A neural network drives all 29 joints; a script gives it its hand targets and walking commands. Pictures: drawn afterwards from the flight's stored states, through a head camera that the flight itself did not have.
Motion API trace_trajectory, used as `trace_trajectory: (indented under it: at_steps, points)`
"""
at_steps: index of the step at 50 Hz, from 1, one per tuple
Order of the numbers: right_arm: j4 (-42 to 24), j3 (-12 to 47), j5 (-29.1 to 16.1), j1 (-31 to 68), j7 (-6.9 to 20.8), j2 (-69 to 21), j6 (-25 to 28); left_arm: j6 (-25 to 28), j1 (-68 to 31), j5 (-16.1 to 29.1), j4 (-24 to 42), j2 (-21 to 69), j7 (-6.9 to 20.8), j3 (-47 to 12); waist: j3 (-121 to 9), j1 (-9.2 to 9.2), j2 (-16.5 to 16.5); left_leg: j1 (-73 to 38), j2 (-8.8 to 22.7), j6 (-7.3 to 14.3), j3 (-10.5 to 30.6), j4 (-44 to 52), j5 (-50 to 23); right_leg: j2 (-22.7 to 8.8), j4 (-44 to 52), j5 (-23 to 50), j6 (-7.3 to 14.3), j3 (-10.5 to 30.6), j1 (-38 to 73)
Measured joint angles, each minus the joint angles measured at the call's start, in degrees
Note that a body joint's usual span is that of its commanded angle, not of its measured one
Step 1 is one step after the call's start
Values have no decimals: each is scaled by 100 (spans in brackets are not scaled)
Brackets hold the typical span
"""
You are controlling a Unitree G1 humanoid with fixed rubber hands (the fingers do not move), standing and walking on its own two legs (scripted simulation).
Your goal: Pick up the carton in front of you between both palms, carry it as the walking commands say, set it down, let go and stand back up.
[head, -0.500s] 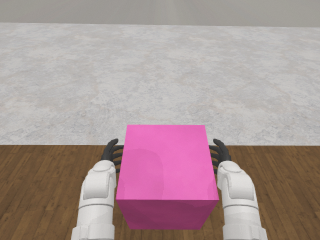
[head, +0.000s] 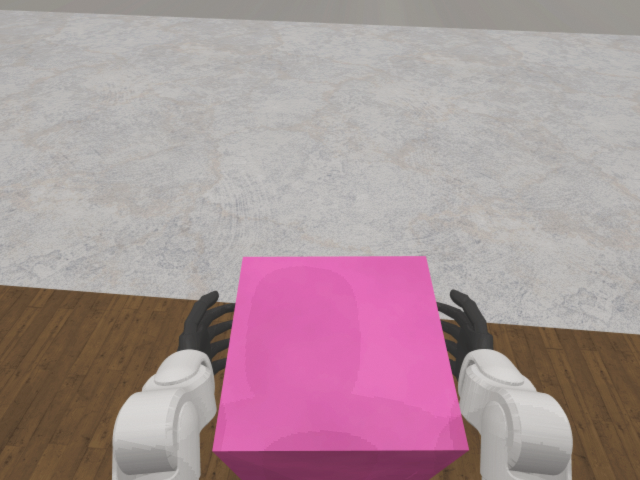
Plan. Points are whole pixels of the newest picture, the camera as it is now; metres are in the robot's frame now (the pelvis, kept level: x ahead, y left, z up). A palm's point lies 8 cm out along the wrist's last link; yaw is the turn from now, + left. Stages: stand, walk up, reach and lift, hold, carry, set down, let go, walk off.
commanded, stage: carry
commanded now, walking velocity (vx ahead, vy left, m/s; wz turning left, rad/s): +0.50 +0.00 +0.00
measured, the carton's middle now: (333, 382) +0.24 +0.01 +0.02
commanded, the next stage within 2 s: none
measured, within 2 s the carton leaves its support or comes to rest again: neither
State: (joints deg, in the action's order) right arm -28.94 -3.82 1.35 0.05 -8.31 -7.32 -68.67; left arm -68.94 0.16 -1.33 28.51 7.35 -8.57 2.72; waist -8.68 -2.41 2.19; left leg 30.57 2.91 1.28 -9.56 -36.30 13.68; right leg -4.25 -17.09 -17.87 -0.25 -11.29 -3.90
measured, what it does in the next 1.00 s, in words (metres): walks ahead: left foot, then right foot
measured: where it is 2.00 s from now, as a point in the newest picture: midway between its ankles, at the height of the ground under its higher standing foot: (348, 246)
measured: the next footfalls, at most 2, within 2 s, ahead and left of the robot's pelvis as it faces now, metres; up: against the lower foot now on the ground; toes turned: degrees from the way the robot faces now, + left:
left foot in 0.08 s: +0.21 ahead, +0.10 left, +0.00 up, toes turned +11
right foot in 0.56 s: +0.56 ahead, -0.10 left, +0.00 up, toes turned -14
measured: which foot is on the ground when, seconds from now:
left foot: up 0.00-0.06, down 0.08-0.56, up 0.58-1.00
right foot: down 0.00-0.10, up 0.12-0.54, down 0.56-1.00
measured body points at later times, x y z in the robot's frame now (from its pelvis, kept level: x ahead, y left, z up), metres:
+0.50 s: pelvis +0.32 +0.00 -0.01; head +0.30 +0.01 +0.44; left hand +0.57 +0.14 +0.08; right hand +0.56 -0.16 +0.08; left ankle +0.17 +0.10 -0.75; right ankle +0.48 -0.12 -0.72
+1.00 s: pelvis +0.63 -0.05 -0.01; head +0.66 -0.06 +0.44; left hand +0.98 +0.10 +0.09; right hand +0.98 -0.21 +0.09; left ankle +0.78 +0.07 -0.69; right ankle +0.52 -0.09 -0.75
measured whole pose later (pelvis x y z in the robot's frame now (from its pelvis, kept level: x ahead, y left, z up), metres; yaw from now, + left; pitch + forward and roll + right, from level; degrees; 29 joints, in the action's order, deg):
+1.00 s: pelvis +0.63 -0.05 -0.01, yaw -2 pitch +5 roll +0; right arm -6.8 -14.0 1.4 26.8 -9.7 -5.6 -60.8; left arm -59.0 -26.2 -0.3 4.6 6.2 -9.3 12.4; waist -1.9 -2.5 -1.1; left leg 42.8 3.9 4.6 -5.0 -46.0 3.5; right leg 1.9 -22.3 -21.7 4.7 -12.4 -6.1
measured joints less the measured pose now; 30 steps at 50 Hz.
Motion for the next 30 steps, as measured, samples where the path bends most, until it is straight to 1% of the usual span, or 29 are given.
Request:
trace_trajectory:
  at_steps: [2, 4, 5, 6, 8, 9, 10, 11, 14, 17, 19, 21, 23, 25, 27, 28, 29, 30]
  points:
    - [-117, 8, -5, -22, -10, -2, -47, -55, -9, 35, 94, -1, -23, -4, 41, -57, 10, -72, -63, 68, -152, 438, -374, -42, -144, -299, -105, 11, 218]
    - [-190, 1, -43, 73, -34, 3, -112, -112, -49, 70, 217, -5, -57, 24, 89, -69, -29, -379, -124, 113, -343, 798, -412, -114, -685, -797, -222, 84, 319]
    - [-153, 20, -56, 151, -45, 4, -102, -129, -106, 125, 241, -10, -44, 97, 99, -33, 5, -449, -141, 214, -434, 728, -655, -227, -1282, -1099, -239, 137, 187]
    - [-37, 37, -53, 231, -61, 3, -70, -135, -170, 154, 187, -14, -51, 177, 96, 45, 43, -400, -163, 330, -493, 441, -564, -307, -2134, -1191, -214, 267, -138]
    - [97, 32, -62, 298, -94, 3, -79, -190, -248, 166, 93, -14, -57, 249, 130, 148, -12, -512, -155, 446, -554, 281, -189, -202, -3788, -1113, -88, 602, -986]
    - [100, 19, -56, 283, -99, 2, -105, -210, -264, 167, 52, -13, -58, 242, 154, 195, -66, -652, -153, 456, -569, 397, -94, -145, -4345, -967, -19, 666, -1393]
    - [85, 15, -45, 245, -102, 1, -120, -219, -264, 168, 20, -12, -55, 229, 171, 244, -114, -820, -152, 415, -579, 585, -88, -117, -4682, -731, 46, 676, -1766]
    - [53, 11, -29, 195, -103, 0, -128, -211, -260, 161, -12, -12, -43, 202, 188, 291, -149, -1006, -160, 374, -584, 795, -108, -116, -4806, -481, 76, 658, -2083]
    - [-65, 6, -18, 56, -103, -1, -101, -121, -166, 101, -7, -7, 8, 95, 195, 442, -236, -1569, -180, 324, -540, 1373, -103, -161, -4436, 40, 133, 563, -2766]
    - [-117, 0, -72, -18, -101, -5, -19, -10, -31, 25, 79, -3, 42, 9, 129, 516, -268, -2107, -188, 254, -488, 1842, -26, -224, -3657, 626, 66, 506, -3225]
    - [-113, 35, -88, -43, -96, -5, 27, 20, 45, -19, 154, 1, 61, 1, 97, 521, -261, -2439, -173, 177, -447, 2034, 90, -233, -2911, 1014, 3, 451, -3341]
    - [-96, 76, -85, -64, -88, -4, 59, 38, 115, -51, 204, 7, 79, 6, 74, 479, -234, -2771, -172, 86, -428, 2167, 262, -230, -2271, 1395, 12, 336, -3361]
    - [-45, 88, -97, -69, -81, -4, 78, 25, 149, -78, 221, 9, 80, 8, 86, 434, -217, -3107, -172, -16, -399, 2250, 470, -191, -1825, 1673, 85, 208, -3298]
    - [-36, 105, -75, -17, -81, -2, 50, 20, 131, -61, 219, 6, 78, 40, 162, 399, -232, -3414, -137, -131, -354, 2164, 767, -108, -1524, 1741, 181, 54, -3122]
    - [30, 102, -24, 105, -79, 3, 21, 29, 16, -27, 125, -4, 78, 102, 241, 375, -282, -3633, -27, -254, -289, 1788, 1208, 51, -1292, 1542, 275, -173, -2792]
    - [78, 62, -4, 184, -80, 8, 20, 30, -107, -18, 25, -8, 77, 123, 266, 358, -285, -3617, 43, -270, -227, 1323, 1488, 129, -1223, 1376, 356, -266, -2573]
    - [182, -28, 6, 304, -79, 24, 25, 91, -252, -19, -179, -10, 77, 121, 287, 275, -373, -3431, 194, -240, -166, 580, 1724, 187, -1429, 1393, 556, -323, -2536]
    - [327, -131, 14, 446, -79, 44, 33, 157, -441, -23, -434, -10, 72, 134, 332, 180, -430, -3020, 277, -181, 35, -505, 1574, 204, -1758, 1161, 688, -356, -2577]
